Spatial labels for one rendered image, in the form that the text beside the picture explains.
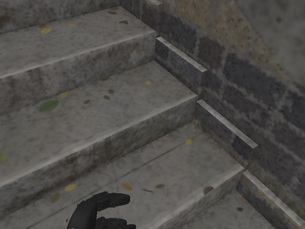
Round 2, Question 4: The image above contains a left robot hand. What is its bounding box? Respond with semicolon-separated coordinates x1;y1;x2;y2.
66;191;136;229

